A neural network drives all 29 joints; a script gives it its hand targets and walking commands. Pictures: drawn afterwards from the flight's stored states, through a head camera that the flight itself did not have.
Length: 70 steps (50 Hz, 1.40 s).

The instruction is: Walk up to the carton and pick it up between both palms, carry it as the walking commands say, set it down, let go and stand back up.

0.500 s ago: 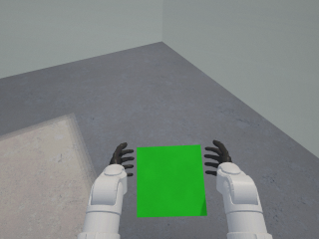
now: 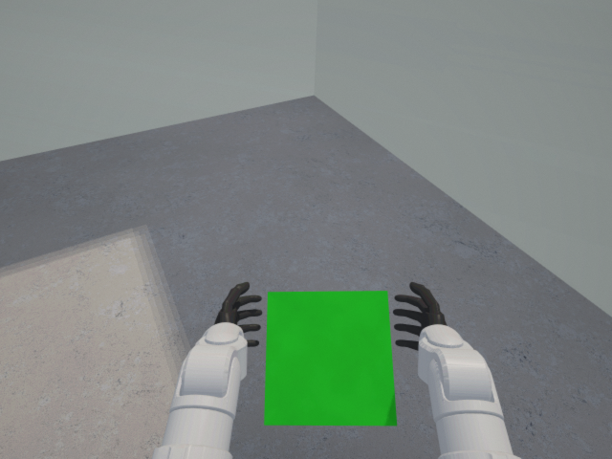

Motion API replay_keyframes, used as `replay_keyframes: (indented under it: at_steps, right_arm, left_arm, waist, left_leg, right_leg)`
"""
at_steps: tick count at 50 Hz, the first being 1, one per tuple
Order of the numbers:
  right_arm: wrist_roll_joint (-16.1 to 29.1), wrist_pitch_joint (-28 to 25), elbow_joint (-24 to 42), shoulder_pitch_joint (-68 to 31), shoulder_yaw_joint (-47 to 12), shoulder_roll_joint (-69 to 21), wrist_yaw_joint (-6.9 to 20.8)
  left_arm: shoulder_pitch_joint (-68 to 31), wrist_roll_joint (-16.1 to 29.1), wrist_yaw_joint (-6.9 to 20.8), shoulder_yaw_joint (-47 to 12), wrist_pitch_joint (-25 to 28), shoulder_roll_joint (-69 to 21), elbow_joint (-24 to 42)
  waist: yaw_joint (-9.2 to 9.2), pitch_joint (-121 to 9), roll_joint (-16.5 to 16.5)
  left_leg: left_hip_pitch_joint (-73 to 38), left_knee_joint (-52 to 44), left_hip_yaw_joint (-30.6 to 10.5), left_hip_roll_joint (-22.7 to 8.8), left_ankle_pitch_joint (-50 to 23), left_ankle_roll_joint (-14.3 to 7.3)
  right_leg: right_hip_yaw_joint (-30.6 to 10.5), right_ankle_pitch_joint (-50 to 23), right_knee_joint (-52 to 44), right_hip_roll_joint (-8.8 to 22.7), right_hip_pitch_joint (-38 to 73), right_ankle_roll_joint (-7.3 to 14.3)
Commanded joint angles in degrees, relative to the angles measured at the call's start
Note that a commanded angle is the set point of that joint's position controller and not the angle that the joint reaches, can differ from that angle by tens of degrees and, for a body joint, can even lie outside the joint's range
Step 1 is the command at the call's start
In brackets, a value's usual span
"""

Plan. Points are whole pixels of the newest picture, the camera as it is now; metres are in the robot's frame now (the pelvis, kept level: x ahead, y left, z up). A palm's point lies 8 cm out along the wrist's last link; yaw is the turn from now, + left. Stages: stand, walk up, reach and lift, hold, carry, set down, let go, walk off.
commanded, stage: carry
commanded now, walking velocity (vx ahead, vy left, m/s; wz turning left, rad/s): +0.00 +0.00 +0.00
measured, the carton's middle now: (327, 353) +0.32 -0.01 -0.09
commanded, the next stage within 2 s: hold in 0.48 s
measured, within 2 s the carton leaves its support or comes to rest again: neither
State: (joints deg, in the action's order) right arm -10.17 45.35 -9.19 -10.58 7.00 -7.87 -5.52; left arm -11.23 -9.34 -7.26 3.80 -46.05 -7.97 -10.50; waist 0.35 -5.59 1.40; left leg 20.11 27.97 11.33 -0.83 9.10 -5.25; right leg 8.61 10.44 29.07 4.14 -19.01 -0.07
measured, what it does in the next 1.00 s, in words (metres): shifts its weight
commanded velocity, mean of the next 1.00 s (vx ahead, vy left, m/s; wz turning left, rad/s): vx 0.00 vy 0.00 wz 0.00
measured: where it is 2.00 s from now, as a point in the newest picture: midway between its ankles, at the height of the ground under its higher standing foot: outside the picture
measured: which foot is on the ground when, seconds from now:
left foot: down 0.00-1.00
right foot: down 0.00-1.00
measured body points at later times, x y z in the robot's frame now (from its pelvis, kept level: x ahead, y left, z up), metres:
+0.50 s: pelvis +0.00 +0.00 +0.00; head -0.02 +0.01 +0.45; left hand +0.29 +0.14 +0.04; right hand +0.29 -0.14 +0.05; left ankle +0.07 +0.07 -0.73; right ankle +0.05 -0.13 -0.73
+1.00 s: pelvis +0.07 -0.02 +0.01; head -0.03 -0.02 +0.45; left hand +0.35 +0.12 +0.05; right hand +0.37 -0.15 +0.06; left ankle +0.07 +0.06 -0.73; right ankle +0.06 -0.12 -0.73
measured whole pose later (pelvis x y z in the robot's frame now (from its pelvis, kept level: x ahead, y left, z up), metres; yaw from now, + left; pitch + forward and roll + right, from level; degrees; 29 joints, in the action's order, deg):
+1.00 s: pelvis +0.07 -0.02 +0.01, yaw +5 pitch -5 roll +0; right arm -16.5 41.6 -25.2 -17.3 15.4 -9.3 -1.2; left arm -16.3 -13.4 -4.7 9.1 -42.0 -9.1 -25.9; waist -3.1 -9.6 0.3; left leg 5.9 22.6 -2.3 4.7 11.6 -3.6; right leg -5.6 14.4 22.4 -4.1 -2.9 2.1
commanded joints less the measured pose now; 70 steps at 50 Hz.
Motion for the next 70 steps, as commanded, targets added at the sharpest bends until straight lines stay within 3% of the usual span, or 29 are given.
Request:
replay_keyframes:
  at_steps: [1, 3, 5, 8, 14, 18, 24, 25, 29, 31, 32, 37, 39, 41, 43, 46, 51, 52, 53, 58, 59, 60, 61, 62, 63, 64, 65, 69, 70]
  right_arm:
    - [18.7, -3.6, 20.0, -32.6, -34.0, -52.2, 12.6]
    - [13.2, -3.6, 3.6, -29.2, -25.3, -46.0, 12.8]
    - [20.3, -3.3, 20.5, -30.2, -35.2, -53.7, 12.9]
    - [15.3, -2.7, 11.1, -28.1, -29.5, -48.9, 12.5]
    - [21.0, 0.2, 26.5, -29.9, -37.0, -52.0, 11.5]
    - [14.5, 1.2, 10.4, -22.0, -28.1, -46.4, 11.4]
    - [16.3, 1.3, 15.3, -25.9, -31.5, -50.0, 11.1]
    - [6.4, -1.6, -3.5, -30.6, -17.7, -39.1, 14.5]
    - [12.5, -8.6, 4.3, -53.4, -27.8, -49.0, 18.1]
    - [13.6, -9.9, -1.7, -60.2, -28.7, -56.8, 19.0]
    - [13.6, -10.4, -1.2, -58.2, -27.5, -58.9, 18.9]
    - [11.8, -10.1, -12.4, -52.9, -22.2, -62.6, 19.0]
    - [8.3, -9.2, -15.1, -46.9, -16.5, -58.8, 19.2]
    - [7.3, -8.0, -22.7, -38.0, -13.3, -59.3, 19.8]
    - [8.5, -6.4, -21.7, -35.4, -14.4, -60.1, 20.4]
    - [9.3, -6.0, -17.5, -33.3, -16.7, -59.3, 21.1]
    - [12.3, -5.5, -5.7, -33.4, -25.8, -60.8, 21.2]
    - [13.4, -6.1, -4.9, -33.8, -28.0, -61.7, 21.2]
    - [17.8, -5.9, 5.2, -27.2, -33.2, -59.8, 21.0]
    - [14.0, -6.6, 0.8, -28.2, -29.8, -57.4, 17.1]
    - [16.1, -7.3, 3.4, -33.7, -32.4, -58.8, 17.6]
    - [15.2, -8.0, 1.4, -32.2, -30.4, -58.7, 17.2]
    - [16.9, -9.6, 2.4, -39.6, -31.8, -60.0, 17.1]
    - [15.0, -9.8, -2.4, -34.9, -28.3, -58.7, 16.8]
    - [13.5, -10.6, -8.1, -36.8, -25.4, -57.9, 16.8]
    - [14.3, -12.2, -8.9, -42.0, -27.7, -61.4, 16.7]
    - [12.7, -14.2, -7.9, -43.0, -26.1, -62.4, 15.9]
    - [9.8, -18.4, -19.9, -44.3, -19.9, -63.8, 15.5]
    - [8.2, -19.1, -22.7, -41.8, -18.7, -63.7, 15.3]
  left_arm:
    - [-29.9, 17.7, 12.9, -32.1, 4.2, -57.1, 18.2]
    - [-30.8, 12.2, 12.3, -25.1, 4.6, -48.6, 7.7]
    - [-29.5, 18.3, 12.4, -33.2, 4.2, -56.3, 22.7]
    - [-28.8, 15.1, 12.3, -29.2, 3.7, -53.0, 13.0]
    - [-23.8, 18.2, 11.2, -32.6, 0.4, -55.8, 23.4]
    - [-23.9, 14.2, 11.0, -27.8, -0.2, -49.3, 13.6]
    - [-25.7, 16.3, 11.3, -29.8, -0.3, -53.3, 16.7]
    - [-29.4, 8.7, 11.7, -21.2, 1.1, -52.4, -0.1]
    - [-41.5, 12.1, 14.3, -21.6, 7.6, -60.7, -4.7]
    - [-52.2, 12.8, 15.5, -21.1, 10.5, -63.0, -3.5]
    - [-57.0, 15.8, 16.7, -24.9, 11.6, -65.6, -1.1]
    - [-54.6, 14.9, 18.0, -22.8, 10.8, -68.2, -9.6]
    - [-47.3, 13.8, 18.9, -22.8, 8.5, -70.5, -15.5]
    - [-42.6, 11.3, 18.3, -21.1, 7.1, -69.9, -15.5]
    - [-36.6, 10.5, 18.5, -18.4, 6.9, -68.0, -16.2]
    - [-32.4, 11.0, 18.5, -20.1, 7.0, -68.8, -11.7]
    - [-29.5, 10.8, 17.9, -23.7, 7.3, -65.4, -3.7]
    - [-28.8, 10.3, 17.4, -23.6, 7.5, -63.9, -1.7]
    - [-21.9, 14.1, 17.4, -33.0, 7.1, -67.3, 4.4]
    - [-28.5, 12.8, 19.4, -25.3, 9.1, -57.4, -2.4]
    - [-28.8, 12.5, 18.9, -24.7, 10.5, -58.5, -0.8]
    - [-32.5, 13.7, 19.5, -27.6, 12.0, -56.3, 2.5]
    - [-34.4, 12.5, 20.1, -23.4, 12.9, -54.1, 0.7]
    - [-38.4, 12.9, 19.8, -25.6, 13.4, -55.4, -0.8]
    - [-37.7, 10.0, 19.4, -20.5, 13.7, -54.0, -7.4]
    - [-43.9, 11.0, 19.4, -19.9, 16.0, -54.5, -3.5]
    - [-45.6, 10.8, 20.6, -20.8, 17.7, -54.9, -5.9]
    - [-50.4, 6.2, 20.4, -16.1, 21.5, -57.0, -14.5]
    - [-47.1, 4.7, 20.3, -14.3, 22.0, -56.7, -18.1]
  waist:
    - [-0.03, -17.4, -1.7]
    - [-0.16, -15.9, -2.8]
    - [-0.13, -16.6, -2.4]
    - [-0.20, -16.7, -0.8]
    - [0.12, -19.8, -1.0]
    - [0.25, -18.2, -4.2]
    - [-0.10, -15.6, 0.8]
    - [-2.02, -0.6, -12.0]
    - [0.76, -13.3, 0.2]
    - [2.65, -21.7, 1.5]
    - [-1.54, -24.2, -0.5]
    - [-2.89, -19.7, -0.8]
    - [-7.91, -20.6, 0.0]
    - [-6.56, -16.1, -7.7]
    - [-5.12, -13.8, -1.8]
    - [-4.66, -16.6, -4.8]
    - [-2.09, -11.8, 0.9]
    - [1.44, -13.7, -2.1]
    - [-2.36, -21.0, -1.9]
    - [-3.86, -7.1, -0.7]
    - [-0.01, -7.6, 0.3]
    - [-3.37, -9.5, 3.7]
    - [0.50, -10.6, 0.9]
    - [-3.79, -7.1, -1.7]
    - [-2.43, -5.5, -1.8]
    - [0.33, -7.4, 0.0]
    - [-3.04, -13.1, 6.9]
    - [-2.66, -12.7, -0.1]
    - [-2.05, -12.7, 3.8]
  left_leg:
    - [-5.1, -6.9, -10.0, -9.5, 1.1, 2.3]
    - [-5.6, -7.7, -9.9, -8.3, 8.0, 2.8]
    - [-4.0, -9.6, -12.1, -9.3, 10.9, 2.2]
    - [-5.6, -7.7, -9.6, -8.5, 6.9, 2.7]
    - [-6.7, -7.0, -10.2, -9.5, 3.4, 2.1]
    - [-6.0, -8.3, -10.7, -9.2, 5.4, 2.0]
    - [-5.7, -5.0, -9.2, -8.5, -1.2, 3.1]
    - [-5.3, -10.0, -22.4, -1.0, 18.6, 4.1]
    - [-14.3, -3.6, -21.3, 0.9, 19.6, 3.3]
    - [-17.8, 1.5, -19.6, 3.1, 13.4, 3.3]
    - [-18.6, 1.7, -20.1, 3.0, 11.2, 4.1]
    - [-21.3, -0.5, -20.7, 1.8, 4.3, 6.1]
    - [-25.1, -1.8, -22.8, 0.3, -3.6, 6.9]
    - [-26.4, -2.8, -21.9, 0.9, -12.9, 8.2]
    - [-27.6, -2.8, -22.5, 0.6, -22.2, 7.2]
    - [-33.4, -3.6, -23.1, -0.1, -35.0, 7.9]
    - [-29.2, -6.3, -21.1, 1.6, -30.1, 5.5]
    - [-29.8, -5.8, -20.4, 1.9, -30.6, 5.3]
    - [-31.9, -4.5, -22.1, 1.6, -36.9, 4.8]
    - [-18.9, -5.5, -19.6, 4.2, -13.7, 3.5]
    - [-18.5, -5.5, -19.8, 4.1, -11.6, 3.1]
    - [-21.0, -4.1, -20.6, 3.8, -12.3, 2.8]
    - [-18.5, -3.5, -19.2, 4.3, -6.6, 2.6]
    - [-18.0, -3.8, -20.8, 3.7, -5.4, 3.1]
    - [-16.6, -3.3, -20.4, 3.7, 0.6, 2.2]
    - [-16.5, -1.1, -19.2, 4.4, 1.3, 2.4]
    - [-18.3, 0.9, -18.5, 5.1, 2.5, 1.8]
    - [-8.2, 2.8, -19.5, 4.8, 4.6, 2.0]
    - [-8.6, 3.3, -20.4, 4.3, 3.1, 1.3]
  right_leg:
    - [-6.8, 0.2, -3.1, 4.1, 7.2, 1.5]
    - [-8.0, 5.2, -5.2, 4.4, 3.5, 2.7]
    - [-6.7, 5.3, -3.5, 4.1, 6.0, 2.4]
    - [-8.0, 3.8, -4.3, 4.5, 3.9, 2.5]
    - [-7.0, 0.5, -4.2, 4.4, 7.2, 2.2]
    - [-6.8, 2.4, -3.3, 4.0, 4.9, 2.5]
    - [-7.9, 0.1, -5.5, 5.5, 3.7, 3.0]
    - [-14.5, 9.1, -2.4, -9.0, 7.9, 5.6]
    - [-17.0, 14.8, -3.3, -7.6, 5.5, 4.5]
    - [-18.7, 17.2, -5.3, -5.9, 3.9, 4.7]
    - [-20.0, 13.1, -5.9, -5.6, 5.3, 5.0]
    - [-18.7, 5.6, -6.6, -5.3, 3.9, 4.5]
    - [-17.9, -0.6, -6.1, -6.2, 4.9, 4.2]
    - [-18.8, -6.7, -7.2, -5.3, 6.1, 3.8]
    - [-18.6, -12.6, -7.5, -5.7, 6.9, 1.8]
    - [-18.5, -15.9, -8.4, -6.6, 7.3, 1.8]
    - [-18.9, -18.0, -9.6, -7.3, 12.7, -0.2]
    - [-19.7, -17.7, -9.7, -6.5, 13.0, -0.1]
    - [-17.3, -27.2, -8.5, -6.2, 18.0, 1.4]
    - [-19.3, -21.7, -9.9, -3.3, 15.1, 0.7]
    - [-18.5, -16.0, -9.1, -4.5, 15.2, 0.1]
    - [-18.5, -16.0, -8.8, -4.8, 12.8, -0.3]
    - [-19.0, -10.3, -9.0, -3.8, 14.0, -0.3]
    - [-19.3, -10.1, -7.8, -3.8, 11.1, 0.1]
    - [-19.0, -3.6, -7.2, -4.0, 10.0, 0.3]
    - [-20.5, 2.6, -8.3, -3.0, 9.0, 0.7]
    - [-20.2, 3.5, -9.1, -3.1, 9.8, -0.4]
    - [-20.6, 3.9, -3.9, -4.0, 6.9, 0.8]
    - [-20.0, 3.5, -3.0, -4.4, 4.3, 0.3]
